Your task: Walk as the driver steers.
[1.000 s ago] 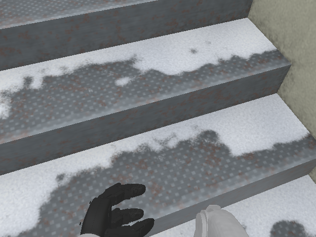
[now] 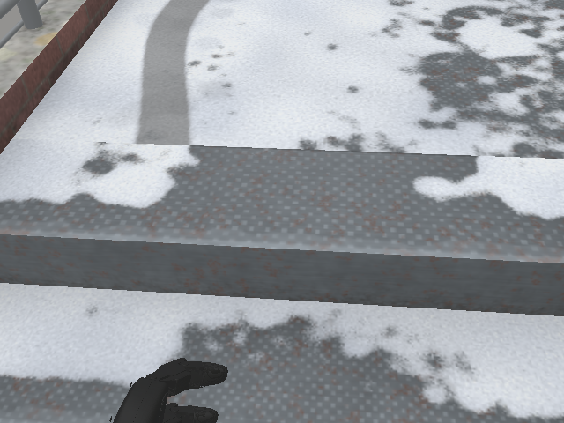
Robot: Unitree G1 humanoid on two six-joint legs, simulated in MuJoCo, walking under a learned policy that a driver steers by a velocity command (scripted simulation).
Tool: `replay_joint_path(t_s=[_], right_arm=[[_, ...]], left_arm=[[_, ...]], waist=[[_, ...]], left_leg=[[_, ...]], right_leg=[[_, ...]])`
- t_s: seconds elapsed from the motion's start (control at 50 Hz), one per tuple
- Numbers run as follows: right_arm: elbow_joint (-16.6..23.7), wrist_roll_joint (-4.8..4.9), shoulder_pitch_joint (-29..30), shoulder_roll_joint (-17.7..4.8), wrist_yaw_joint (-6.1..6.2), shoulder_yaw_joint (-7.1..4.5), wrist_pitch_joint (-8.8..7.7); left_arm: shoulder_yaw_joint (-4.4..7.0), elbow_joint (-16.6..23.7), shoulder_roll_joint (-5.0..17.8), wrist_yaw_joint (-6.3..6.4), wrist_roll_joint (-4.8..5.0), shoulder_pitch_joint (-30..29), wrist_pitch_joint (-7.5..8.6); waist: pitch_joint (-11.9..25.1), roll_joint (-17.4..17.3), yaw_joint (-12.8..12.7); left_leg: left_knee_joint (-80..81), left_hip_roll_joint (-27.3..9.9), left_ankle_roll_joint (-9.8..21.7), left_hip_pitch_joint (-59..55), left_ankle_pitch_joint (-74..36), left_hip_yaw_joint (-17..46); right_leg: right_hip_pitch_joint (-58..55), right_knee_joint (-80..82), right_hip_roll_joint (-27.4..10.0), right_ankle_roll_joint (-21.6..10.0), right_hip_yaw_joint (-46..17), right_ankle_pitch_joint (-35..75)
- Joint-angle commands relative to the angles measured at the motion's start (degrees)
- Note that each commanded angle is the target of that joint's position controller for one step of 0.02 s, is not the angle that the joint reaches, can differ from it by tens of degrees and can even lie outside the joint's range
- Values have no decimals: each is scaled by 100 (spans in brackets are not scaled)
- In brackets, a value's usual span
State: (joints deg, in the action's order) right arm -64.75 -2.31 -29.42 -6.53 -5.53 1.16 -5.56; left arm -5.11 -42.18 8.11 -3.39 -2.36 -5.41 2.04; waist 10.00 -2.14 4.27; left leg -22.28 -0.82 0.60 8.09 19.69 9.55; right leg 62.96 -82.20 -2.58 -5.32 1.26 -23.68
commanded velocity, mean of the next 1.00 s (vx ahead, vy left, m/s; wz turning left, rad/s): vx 0.50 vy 0.00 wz -0.03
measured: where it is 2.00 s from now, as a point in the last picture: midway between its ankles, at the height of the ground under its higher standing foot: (342, 130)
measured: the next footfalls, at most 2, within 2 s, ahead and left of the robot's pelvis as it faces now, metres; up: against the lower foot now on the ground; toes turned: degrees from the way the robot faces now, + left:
left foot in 0.64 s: +0.55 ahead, +0.08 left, +0.32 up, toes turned +7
right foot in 1.18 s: +0.84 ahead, -0.18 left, +0.49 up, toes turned -14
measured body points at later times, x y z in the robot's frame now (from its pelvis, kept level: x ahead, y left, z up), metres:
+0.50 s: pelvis +0.26 -0.05 +0.16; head +0.24 -0.06 +0.61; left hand +0.10 +0.07 +0.01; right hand +0.47 -0.20 +0.05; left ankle +0.44 +0.09 -0.28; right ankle +0.14 -0.13 -0.58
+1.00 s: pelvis +0.56 -0.02 +0.31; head +0.55 -0.03 +0.76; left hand +0.72 +0.17 +0.19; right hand +0.47 -0.20 +0.15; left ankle +0.51 +0.07 -0.42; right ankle +0.62 -0.16 -0.09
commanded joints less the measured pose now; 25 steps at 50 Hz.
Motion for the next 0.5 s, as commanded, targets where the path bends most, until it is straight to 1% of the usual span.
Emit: replay_joint_path(t_s=[0.02, 0.04, 0.06, 0.08, 0.1, 0.12, 0.14, 0.16, 0.18, 0.2, 0.22, 0.24, 0.26, 0.28, 0.3, 0.32, 0.34, 0.36, 0.38, 0.4, 0.42, 0.44, 0.46, 0.48, 0.5], right_arm=[[526, 119, 517, -1581, -90, -429, -259], [417, -310, -416, -688, -190, -283, -271], [370, -190, 146, -674, -289, -421, -103], [549, -41, 832, -492, -206, -442, -77], [438, 83, 920, -503, -86, -426, -99], [402, 51, 938, -538, 41, -387, -105], [450, -15, 1076, -519, 83, -347, -81], [548, 17, 1281, -519, 109, -325, -43], [573, 13, 1332, -425, 163, -288, 11], [612, 61, 1393, -493, 163, -252, 40], [636, 56, 1538, -575, 167, -239, 24], [778, 86, 1755, -586, 110, -221, 66], [899, 38, 2008, -608, 111, -198, 115], [890, -63, 1998, -664, 92, -210, 154], [970, -58, 2153, -646, 80, -186, 178], [1025, -21, 2314, -604, 98, -154, 169], [1176, -19, 2518, -525, 142, -93, 152], [1273, -9, 2725, -496, 172, -36, 153], [1433, -13, 2997, -383, 204, 59, 156], [1570, 9, 3235, -289, 221, 136, 151], [1766, 39, 3557, -240, 236, 200, 159], [1900, 4, 3763, -264, 194, 235, 179], [2262, 60, 4471, -441, 211, 211, 284], [2424, 37, 4874, -422, 180, 207, 357], [2669, -14, 5418, -250, 134, 252, 539]], left_arm=[[587, -215, 1482, -84, -76, 1303, 116], [618, -704, 1657, -82, -22, 2624, 133], [755, -924, 2025, 12, -243, 3843, -42], [728, -1326, 1807, 70, -222, 4073, 127], [731, -1233, 1650, 92, 27, 3076, 207], [607, -1232, 1066, 99, 84, 2280, 200], [486, -1403, 461, 118, 39, 1901, 151], [391, -1435, 11, 147, 38, 1525, 177], [345, -1509, -168, 189, 43, 1350, 202], [329, -1658, -191, 159, -41, 1488, 234], [361, -1645, -107, 117, -100, 1504, 283], [411, -1578, 81, 30, -98, 1586, 303], [439, -1618, 176, 16, -179, 1802, 330], [405, -1666, 134, 3, -238, 2087, 385], [340, -1880, -33, 3, -241, 2487, 393], [334, -2057, -2, 10, -303, 2976, 383], [293, -2239, -50, 15, -358, 3274, 368], [270, -2368, -49, 0, -399, 3593, 361], [256, -2592, -70, 22, -528, 4119, 331], [221, -2757, -136, 21, -565, 4430, 307], [190, -2794, -204, 7, -634, 4459, 302], [188, -2825, -180, 16, -651, 4509, 322], [157, -2929, -154, -66, -686, 4686, 322], [131, -2967, -220, -85, -647, 4957, 340], [77, -2812, -253, -269, -538, 4613, 333]], waist=[[154, -230, -1080], [1563, 1381, -982], [1121, 1943, -1658], [-176, 1966, -1641], [-772, 1873, -1171], [-644, 1025, -771], [-453, 388, -512], [-430, 152, -259], [-485, 86, -137], [-468, 98, -52], [-521, 81, -80], [-561, 315, -171], [-569, 370, -237], [-609, 651, -288], [-618, 578, -415], [-685, 625, -584], [-733, 481, -632], [-826, 316, -745], [-834, 353, -867], [-948, 566, -918], [-1136, 540, -876], [-1272, 493, -884], [-1287, 297, -980], [-1335, 542, -1165], [-1324, 796, -1082]], left_leg=[[-1083, -571, 1020, 881, -7106, -8], [-3010, 269, 758, 3007, -4461, 106], [-5553, 1075, 637, 4482, -1191, 887], [-7453, 1022, 829, 5598, -1715, 1180], [-8036, 777, 867, 5796, -2227, 953], [-8246, 612, 1024, 5470, -2579, 815], [-8548, 512, 1122, 5250, -2716, 754], [-8508, 364, 1216, 5317, -2614, 758], [-8333, 314, 1237, 5426, -2553, 806], [-8050, 242, 1176, 5672, -2732, 657], [-7874, 240, 1150, 5728, -2697, 629], [-7955, 193, 1038, 5807, -2293, 144], [-7934, 108, 999, 5962, -2189, -7], [-8538, 112, 953, 6209, -2066, -160], [-9029, 124, 1040, 6713, -1889, -156], [-9767, 184, 1109, 7321, -1608, -257], [-9834, 83, 1198, 7876, -1461, -242], [-9698, -9, 1260, 8350, -1463, -258], [-9624, -116, 1313, 8827, -1545, -335], [-9931, -118, 1394, 9180, -1486, -454], [-9608, -209, 1472, 9292, -1513, -571], [-9203, -367, 1495, 9280, -1717, -808], [-8008, -482, 1426, 8935, -2125, -1091], [-7677, -576, 1304, 8642, -2430, -1338], [-7329, -720, 1203, 7545, -2038, -1693]], right_leg=[[-3698, 2158, 547, -204, -7, 908], [-6341, 3504, -513, -1428, -3070, 1047], [-6494, 5829, -1210, -1539, -6288, -2004], [-5708, 6115, -1075, -1030, -6092, -3871], [-4626, 5797, -1060, -1038, -5345, -3298], [-4032, 5478, -1017, -1048, -4398, -1974], [-3596, 5390, -1022, -934, -3943, -1360], [-3404, 5418, -1007, -784, -3571, -882], [-3339, 5587, -893, -593, -3161, -493], [-3442, 5673, -794, -459, -2595, -82], [-3491, 5744, -658, -360, -2164, 316], [-3592, 6005, -585, -508, -1653, 417], [-3711, 6155, -516, -595, -1427, 488], [-3942, 6283, -512, -714, -1367, 765], [-4331, 6293, -591, -865, -1402, 873], [-4772, 6308, -648, -989, -1413, 1013], [-5201, 6254, -740, -963, -1400, 971], [-5619, 6229, -813, -973, -1398, 964], [-6164, 6174, -916, -938, -1435, 1196], [-6427, 6220, -969, -956, -1484, 1389], [-6448, 6431, -984, -906, -1353, 1460], [-6379, 6595, -999, -933, -1291, 1506], [-6095, 7038, -1015, -921, -1238, 1235], [-5863, 7221, -1031, -999, -1261, 1406], [-5016, 7951, -1204, -1013, -1008, 1936]])
Keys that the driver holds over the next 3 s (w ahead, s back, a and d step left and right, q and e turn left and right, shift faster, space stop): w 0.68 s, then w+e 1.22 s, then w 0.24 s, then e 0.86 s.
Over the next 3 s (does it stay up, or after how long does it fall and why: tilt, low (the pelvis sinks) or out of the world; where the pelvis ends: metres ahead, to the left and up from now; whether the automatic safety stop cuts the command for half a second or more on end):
stays up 1.25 -0.33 0.49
